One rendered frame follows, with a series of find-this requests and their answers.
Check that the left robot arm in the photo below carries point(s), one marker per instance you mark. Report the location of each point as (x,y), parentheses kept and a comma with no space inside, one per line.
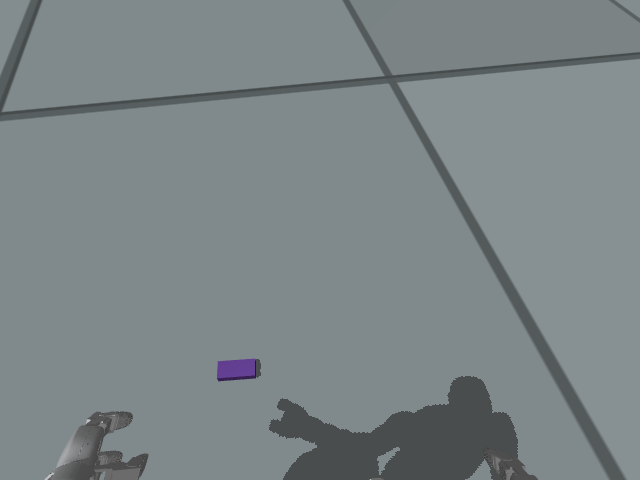
(72,471)

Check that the left robot hand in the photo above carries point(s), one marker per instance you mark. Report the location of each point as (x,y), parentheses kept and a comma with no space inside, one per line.
(85,443)

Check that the small box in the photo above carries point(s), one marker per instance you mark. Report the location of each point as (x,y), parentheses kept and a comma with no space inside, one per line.
(236,369)

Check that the right robot hand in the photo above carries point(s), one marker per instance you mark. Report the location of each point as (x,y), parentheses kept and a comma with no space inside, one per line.
(509,467)

